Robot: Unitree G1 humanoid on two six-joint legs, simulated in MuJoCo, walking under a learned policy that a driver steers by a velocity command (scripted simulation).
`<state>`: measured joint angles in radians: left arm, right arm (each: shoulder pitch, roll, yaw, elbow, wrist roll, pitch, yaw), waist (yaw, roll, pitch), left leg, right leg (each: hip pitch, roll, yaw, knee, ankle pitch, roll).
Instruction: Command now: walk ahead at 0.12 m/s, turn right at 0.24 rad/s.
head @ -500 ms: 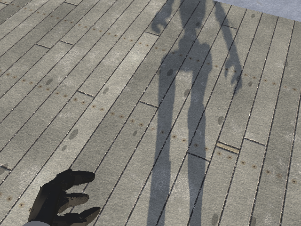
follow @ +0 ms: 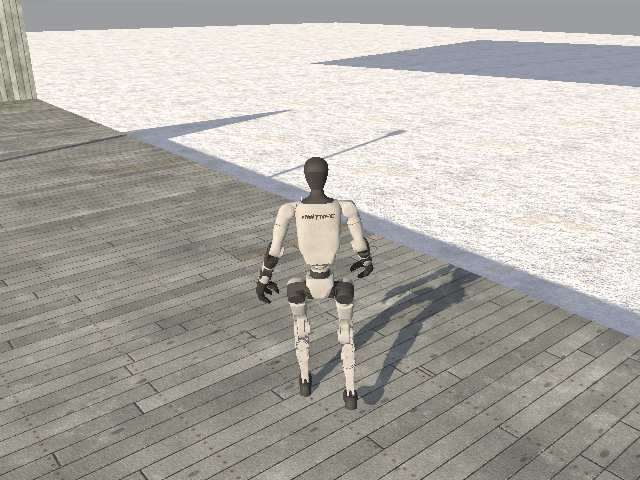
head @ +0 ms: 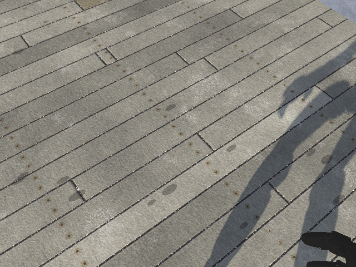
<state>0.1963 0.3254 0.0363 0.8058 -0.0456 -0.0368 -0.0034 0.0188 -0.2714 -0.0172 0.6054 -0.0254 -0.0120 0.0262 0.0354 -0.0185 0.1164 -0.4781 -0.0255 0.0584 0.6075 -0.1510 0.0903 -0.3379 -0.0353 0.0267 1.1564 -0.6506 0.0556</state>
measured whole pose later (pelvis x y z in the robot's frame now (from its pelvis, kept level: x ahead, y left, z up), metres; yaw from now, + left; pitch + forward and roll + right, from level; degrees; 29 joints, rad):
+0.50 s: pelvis +0.05 -0.07 +0.02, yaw -23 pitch +3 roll +3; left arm 0.25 0.31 0.08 0.69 -0.01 0.02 0.03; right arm 0.01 -0.31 -0.10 0.73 -0.01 0.02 -0.05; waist 0.03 0.02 0.05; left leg -0.59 -0.04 -0.06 1.09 -0.37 -0.05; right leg -0.33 0.03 0.07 0.51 -0.23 -0.06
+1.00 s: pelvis +0.10 -0.06 +0.02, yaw -43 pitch +1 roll -1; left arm 0.14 0.33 0.08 0.61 0.00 0.05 0.03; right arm 0.16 -0.26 -0.06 0.76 0.00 0.00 -0.02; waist -0.03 -0.04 0.05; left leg -0.27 -0.02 -0.08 0.46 -0.21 0.01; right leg -0.43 0.08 0.15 1.01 -0.49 0.08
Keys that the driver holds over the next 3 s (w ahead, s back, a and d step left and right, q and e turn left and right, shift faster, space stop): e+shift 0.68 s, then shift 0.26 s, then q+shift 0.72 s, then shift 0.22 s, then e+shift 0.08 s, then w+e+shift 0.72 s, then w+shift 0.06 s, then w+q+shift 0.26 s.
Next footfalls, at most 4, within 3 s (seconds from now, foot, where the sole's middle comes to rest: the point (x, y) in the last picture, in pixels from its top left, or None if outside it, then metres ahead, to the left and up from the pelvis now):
0.30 right None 0.08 -0.17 -0.76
0.80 left None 0.23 -0.02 -0.76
1.14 right None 0.03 -0.17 -0.76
1.52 left None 0.20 0.04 -0.76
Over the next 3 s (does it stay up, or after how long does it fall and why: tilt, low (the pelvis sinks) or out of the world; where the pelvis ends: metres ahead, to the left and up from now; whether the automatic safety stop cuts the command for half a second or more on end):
stays up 0.67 -0.42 0.00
